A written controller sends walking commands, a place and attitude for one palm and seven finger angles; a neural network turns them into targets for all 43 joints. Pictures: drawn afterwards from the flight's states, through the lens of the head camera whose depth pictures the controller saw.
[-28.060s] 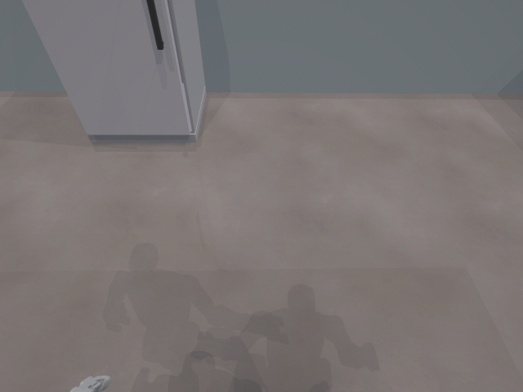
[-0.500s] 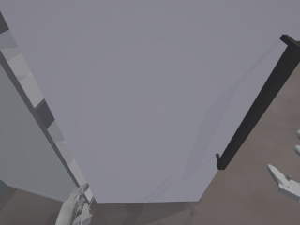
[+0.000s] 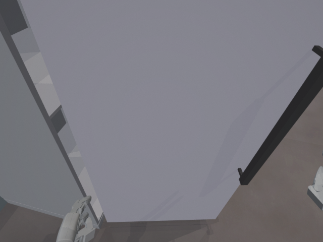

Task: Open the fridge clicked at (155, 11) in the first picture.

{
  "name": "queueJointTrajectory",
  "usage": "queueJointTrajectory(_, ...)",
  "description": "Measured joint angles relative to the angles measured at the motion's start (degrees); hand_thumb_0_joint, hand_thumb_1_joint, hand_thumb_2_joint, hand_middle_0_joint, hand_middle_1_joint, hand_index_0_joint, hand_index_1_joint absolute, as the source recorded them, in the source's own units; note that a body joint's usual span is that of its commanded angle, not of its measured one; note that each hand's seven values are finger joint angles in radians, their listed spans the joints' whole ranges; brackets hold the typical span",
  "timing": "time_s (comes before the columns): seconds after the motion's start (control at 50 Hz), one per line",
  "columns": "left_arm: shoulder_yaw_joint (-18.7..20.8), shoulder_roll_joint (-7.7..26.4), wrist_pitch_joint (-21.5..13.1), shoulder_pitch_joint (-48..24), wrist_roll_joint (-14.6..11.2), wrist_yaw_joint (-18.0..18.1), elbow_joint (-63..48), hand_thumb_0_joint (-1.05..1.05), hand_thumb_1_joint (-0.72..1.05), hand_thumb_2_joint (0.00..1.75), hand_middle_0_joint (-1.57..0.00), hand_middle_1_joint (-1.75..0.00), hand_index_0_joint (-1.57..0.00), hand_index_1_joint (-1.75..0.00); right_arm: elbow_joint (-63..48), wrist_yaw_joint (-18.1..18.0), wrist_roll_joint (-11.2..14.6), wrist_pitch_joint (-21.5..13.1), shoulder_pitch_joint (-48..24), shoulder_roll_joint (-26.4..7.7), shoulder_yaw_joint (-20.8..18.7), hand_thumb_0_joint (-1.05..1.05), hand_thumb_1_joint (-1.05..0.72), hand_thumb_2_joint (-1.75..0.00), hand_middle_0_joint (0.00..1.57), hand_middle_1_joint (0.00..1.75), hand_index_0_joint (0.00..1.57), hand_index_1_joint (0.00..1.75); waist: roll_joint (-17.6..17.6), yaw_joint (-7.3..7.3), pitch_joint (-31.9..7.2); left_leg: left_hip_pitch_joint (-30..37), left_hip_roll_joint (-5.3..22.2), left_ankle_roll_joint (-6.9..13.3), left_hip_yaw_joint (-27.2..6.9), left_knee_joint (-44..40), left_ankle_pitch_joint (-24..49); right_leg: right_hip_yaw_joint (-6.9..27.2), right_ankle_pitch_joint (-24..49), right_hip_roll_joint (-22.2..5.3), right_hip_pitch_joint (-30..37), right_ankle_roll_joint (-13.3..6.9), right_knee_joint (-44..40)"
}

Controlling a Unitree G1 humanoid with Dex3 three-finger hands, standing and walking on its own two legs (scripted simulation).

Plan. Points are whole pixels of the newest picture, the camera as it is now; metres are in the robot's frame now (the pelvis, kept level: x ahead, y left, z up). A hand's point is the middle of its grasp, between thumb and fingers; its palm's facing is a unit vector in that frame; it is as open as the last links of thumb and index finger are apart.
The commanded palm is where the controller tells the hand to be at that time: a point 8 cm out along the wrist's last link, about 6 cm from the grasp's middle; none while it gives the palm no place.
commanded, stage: draw the hand back to the body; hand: right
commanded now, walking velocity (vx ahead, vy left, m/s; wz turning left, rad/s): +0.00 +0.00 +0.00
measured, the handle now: (270, 133) +0.38 -0.31 +0.09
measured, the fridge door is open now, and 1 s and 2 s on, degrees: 74 74 74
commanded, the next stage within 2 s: step back with the hand held close in 0.04 s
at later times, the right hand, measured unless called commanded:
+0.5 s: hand (316, 188) +0.19 -0.28 +0.15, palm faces +0.35 +0.81 -0.48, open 7.4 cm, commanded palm +0.12 -0.32 +0.18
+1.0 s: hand out of the picture +0.11 -0.32 +0.16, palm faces +0.48 +0.76 -0.44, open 7.4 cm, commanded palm +0.04 -0.35 +0.18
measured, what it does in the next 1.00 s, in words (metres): shifts its weight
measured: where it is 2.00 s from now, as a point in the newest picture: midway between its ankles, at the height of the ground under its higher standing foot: outside the picture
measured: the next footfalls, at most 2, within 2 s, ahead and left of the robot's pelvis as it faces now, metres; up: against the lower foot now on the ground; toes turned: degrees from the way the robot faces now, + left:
right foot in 1.64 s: -0.07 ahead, -0.13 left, +0.00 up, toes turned -4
left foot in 1.94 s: -0.23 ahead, +0.08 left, +0.00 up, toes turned +2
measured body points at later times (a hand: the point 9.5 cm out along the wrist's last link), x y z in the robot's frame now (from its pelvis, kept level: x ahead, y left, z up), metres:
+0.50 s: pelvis -0.03 -0.03 +0.00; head -0.01 -0.04 +0.45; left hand +0.14 +0.22 -0.07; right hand +0.16 -0.32 +0.18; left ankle -0.01 +0.11 -0.74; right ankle -0.03 -0.12 -0.74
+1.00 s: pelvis -0.09 -0.04 -0.02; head -0.07 -0.07 +0.43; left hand +0.08 +0.19 -0.08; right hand +0.08 -0.35 +0.19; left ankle -0.03 +0.11 -0.74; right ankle -0.03 -0.12 -0.74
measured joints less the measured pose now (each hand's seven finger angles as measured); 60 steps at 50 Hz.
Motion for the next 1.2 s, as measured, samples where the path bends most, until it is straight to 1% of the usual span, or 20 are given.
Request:
queueJointTrajectory(0.18, 0.03, -0.11, -0.49, -0.25, 0.00, -0.02, 0.30, 0.01, 0.91, 0.90, -0.21, -0.30, -0.20, -0.30, 0.84, 0.06, 0.13, -0.40, -0.92, -0.03, -0.26, 0.01, -0.89, -0.90, 0.21, 0.30, 0.21, 0.30, -0.19, 0.13, 0.46, 0.51, -0.26, 0.33, 0.02, -0.11, 0.26, 0.01, 0.38, -0.26, 0.64, 0.29, -0.33)
queueJointTrajectory(0.2, -0.03, 0.04, -0.28, -0.30, -0.07, -0.10, 0.03, 0.01, 0.91, 0.90, -0.21, -0.30, -0.20, -0.30, 0.61, 0.09, 0.02, -0.68, -1.34, 0.12, -0.41, 0.01, -0.89, -0.90, 0.21, 0.30, 0.21, 0.30, -0.35, 0.07, 0.60, 0.50, -0.41, 0.32, 0.03, -0.33, 0.43, 0.01, 0.36, -0.40, 0.44, 0.23, -0.13)
queueJointTrajectory(0.22, -0.13, 0.22, 0.08, -0.60, -0.01, -0.27, -0.14, 0.01, 0.91, 0.90, -0.21, -0.30, -0.20, -0.30, 0.56, 0.01, -0.20, -1.71, -1.81, 0.25, -0.90, 0.01, -0.89, -0.90, 0.21, 0.30, 0.21, 0.30, -0.50, 0.22, 0.66, 0.17, -0.62, 0.31, 0.06, -0.60, 0.72, 0.03, 0.25, -0.59, -0.25, -0.07, 0.40)
queueJointTrajectory(0.26, -0.14, 0.43, 1.30, -1.45, 0.12, -0.81, -0.46, 0.01, 0.91, 0.90, -0.21, -0.30, -0.20, -0.30, 0.60, -0.32, -0.83, -3.99, -2.47, 0.43, -1.88, 0.01, -0.89, -0.90, 0.21, 0.30, 0.21, 0.30, -0.45, 0.92, 0.76, -1.05, -0.88, 0.27, 0.07, -0.90, 1.38, 0.06, 0.06, -0.82, -2.10, -0.82, 1.55)
queueJointTrajectory(0.32, 0.07, 0.49, 3.37, -2.40, 0.19, -1.39, -1.18, 0.01, 0.91, 0.90, -0.21, -0.30, -0.20, -0.30, -0.07, -0.73, -1.38, -6.10, -1.79, 0.37, -2.41, 0.01, -0.89, -0.90, 0.21, 0.30, 0.21, 0.30, 0.57, 2.15, 1.21, -2.96, -0.52, -0.12, -0.54, -0.76, 2.11, -0.52, 0.67, -0.52, -3.60, -0.22, 1.29)
queueJointTrajectory(0.4, 0.59, 0.27, 5.52, -2.76, 0.16, -1.33, -2.72, 0.01, 0.91, 0.90, -0.21, -0.30, -0.20, -0.30, -2.29, -1.08, -1.70, -6.63, 1.66, -0.60, -2.45, 0.01, -0.89, -0.90, 0.21, 0.30, 0.21, 0.30, 2.22, 3.52, 2.20, -4.57, 0.32, -1.13, -2.14, -0.86, 3.15, -2.14, 1.75, 0.36, -4.23, -1.14, 0.10)
queueJointTrajectory(0.48, 0.88, -0.35, 6.83, -2.36, 0.02, -1.04, -4.19, 0.01, 0.91, 0.90, -0.21, -0.30, -0.20, -0.30, -4.81, -1.38, -1.78, -6.43, 3.54, -3.04, -3.41, 0.01, -0.89, -0.90, 0.21, 0.30, 0.21, 0.30, 3.97, 4.18, 3.22, -5.83, 0.94, -1.92, -3.08, -0.57, 4.06, -3.06, 2.38, 1.00, -5.18, -2.02, 0.21)
queueJointTrajectory(0.54, 0.77, -0.86, 6.90, -1.84, 0.05, -1.06, -4.99, 0.01, 0.91, 0.90, -0.21, -0.30, -0.20, -0.30, -6.40, -1.72, -1.82, -6.66, 3.78, -4.52, -4.73, 0.01, -0.89, -0.90, 0.22, 0.30, 0.21, 0.30, 5.02, 4.26, 3.57, -7.19, 1.40, -2.21, -3.46, 0.78, 4.39, -3.41, 2.59, 1.44, -6.23, -2.61, 1.09)
queueJointTrajectory(0.6, 0.54, -1.31, 6.16, -1.25, 0.14, -1.22, -5.33, 0.01, 0.91, 0.90, -0.21, -0.30, -0.20, -0.30, -7.41, -1.96, -1.96, -7.17, 3.61, -4.97, -5.96, 0.01, -0.89, -0.90, 0.22, 0.30, 0.22, 0.30, 5.32, 4.24, 3.61, -8.53, 1.64, -2.20, -3.78, 2.79, 4.38, -3.32, 2.42, 1.73, -7.47, -3.09, 2.74)
queueJointTrajectory(0.66, 0.21, -1.57, 5.26, -0.57, 0.10, -1.44, -5.29, 0.01, 0.91, 0.90, -0.21, -0.30, -0.20, -0.30, -7.58, -2.09, -2.23, -7.82, 3.08, -4.38, -6.64, 0.01, -0.89, -0.90, 0.22, 0.30, 0.21, 0.30, 5.00, 4.13, 3.33, -9.24, 1.59, -2.52, -4.25, 3.95, 3.77, -2.76, 1.86, 1.88, -9.10, -3.37, 5.17)
queueJointTrajectory(0.72, -0.12, -1.69, 4.68, -0.41, 0.02, -1.52, -4.76, 0.01, 0.91, 0.90, -0.21, -0.30, -0.20, -0.30, -7.12, -2.26, -2.48, -8.48, 2.34, -2.96, -6.81, 0.01, -0.89, -0.90, 0.21, 0.30, 0.21, 0.30, 4.44, 3.68, 3.17, -10.07, 1.44, -3.33, -4.01, 4.69, 3.69, -2.30, 1.38, 1.69, -10.78, -3.44, 7.43)
queueJointTrajectory(0.78, -0.28, -1.72, 4.21, -0.39, 0.13, -1.53, -4.09, 0.01, 0.91, 0.90, -0.21, -0.30, -0.20, -0.30, -6.74, -2.36, -2.73, -8.93, 1.57, -1.42, -6.29, 0.01, -0.89, -0.90, 0.21, 0.30, 0.21, 0.30, 4.11, 3.30, 3.14, -10.87, 1.29, -3.20, -3.65, 4.92, 4.31, -1.95, 1.57, 1.52, -12.14, -3.50, 8.58)
queueJointTrajectory(0.84, -0.34, -1.66, 3.74, -0.29, 0.26, -1.55, -3.63, 0.01, 0.91, 0.90, -0.21, -0.31, -0.20, -0.30, -6.73, -2.47, -3.01, -9.60, 1.08, -0.59, -5.63, 0.01, -0.89, -0.90, 0.21, 0.30, 0.21, 0.30, 4.21, 3.17, 3.16, -11.52, 1.26, -3.19, -3.38, 4.53, 5.16, -1.68, 2.06, 1.49, -13.29, -3.67, 9.02)
queueJointTrajectory(0.9, -0.33, -1.58, 3.06, -0.13, 0.29, -1.45, -3.57, 0.01, 0.91, 0.90, -0.21, -0.31, -0.20, -0.30, -7.05, -2.54, -3.45, -10.39, 0.74, -0.94, -5.74, 0.01, -0.89, -0.90, 0.21, 0.30, 0.21, 0.30, 4.53, 3.38, 3.58, -12.06, 1.14, -3.08, -3.39, 4.59, 5.48, -1.43, 2.63, 1.58, -14.09, -3.95, 9.32)
queueJointTrajectory(0.96, -0.04, -1.63, 2.10, 0.44, 0.28, -1.36, -3.83, 0.01, 0.91, 0.90, -0.21, -0.31, -0.20, -0.30, -7.14, -2.35, -3.92, -11.19, 0.03, -2.17, -6.55, 0.01, -0.89, -0.90, 0.21, 0.30, 0.21, 0.30, 4.56, 4.05, 4.09, -12.03, 0.13, -2.71, -4.94, 7.25, 4.21, -0.38, 2.87, 1.99, -14.88, -4.07, 10.27)
queueJointTrajectory(1.0, 0.14, -1.69, 1.59, 0.57, 0.31, -1.46, -3.81, 0.01, 0.91, 0.90, -0.21, -0.31, -0.20, -0.30, -7.34, -2.19, -3.94, -11.72, -0.19, -2.90, -7.50, 0.01, -0.89, -0.90, 0.21, 0.30, 0.21, 0.30, 4.46, 4.05, 4.30, -11.82, -0.42, -2.77, -5.74, 8.07, 3.31, 0.12, 2.83, 2.00, -15.50, -3.95, 11.09)
queueJointTrajectory(1.04, 0.19, -1.73, 1.23, 0.24, 0.38, -1.68, -3.74, 0.01, 0.91, 0.90, -0.21, -0.31, -0.20, -0.30, -7.66, -2.04, -3.82, -12.40, -0.23, -3.31, -8.56, 0.01, -0.89, -0.90, 0.21, 0.30, 0.21, 0.30, 4.53, 3.69, 4.63, -12.16, -0.70, -3.29, -6.13, 8.29, 2.44, 0.10, 2.71, 1.80, -16.24, -3.73, 12.00)
queueJointTrajectory(1.08, 0.33, -1.71, 1.06, -0.45, 0.45, -1.88, -3.54, 0.01, 0.91, 0.90, -0.21, -0.31, -0.20, -0.30, -7.94, -1.85, -3.69, -12.85, -0.54, -3.18, -9.05, 0.01, -0.89, -0.90, 0.21, 0.30, 0.21, 0.30, 4.51, 3.36, 5.20, -12.81, -1.00, -3.63, -6.27, 8.83, 2.66, 0.01, 2.79, 1.49, -16.83, -3.46, 12.61)
queueJointTrajectory(1.12, 0.47, -1.66, 1.07, -1.07, 0.48, -2.05, -3.41, 0.01, 0.91, 0.90, -0.21, -0.31, -0.20, -0.30, -8.31, -1.67, -3.62, -13.15, -0.94, -2.73, -8.80, 0.01, -0.89, -0.90, 0.21, 0.30, 0.21, 0.30, 4.63, 3.24, 5.46, -13.59, -1.12, -3.40, -6.36, 9.28, 3.00, -0.08, 3.15, 1.38, -17.43, -3.30, 12.77)
queueJointTrajectory(1.2, 0.78, -1.46, 1.22, -1.88, 0.63, -2.15, -3.45, 0.01, 0.91, 0.90, -0.21, -0.31, -0.20, -0.30, -9.13, -1.32, -3.83, -13.93, -1.11, -2.11, -7.98, 0.01, -0.89, -0.90, 0.21, 0.30, 0.21, 0.30, 4.94, 3.57, 5.45, -15.06, -1.08, -3.10, -6.47, 9.38, 3.85, -0.25, 2.08, 1.39, -18.92, -3.40, 13.19)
